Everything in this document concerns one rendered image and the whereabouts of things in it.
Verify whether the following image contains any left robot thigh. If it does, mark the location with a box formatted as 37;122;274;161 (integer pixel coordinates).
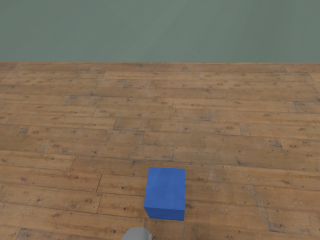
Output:
120;227;152;240

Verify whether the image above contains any carton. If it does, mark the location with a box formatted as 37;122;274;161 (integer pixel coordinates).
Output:
144;167;185;221

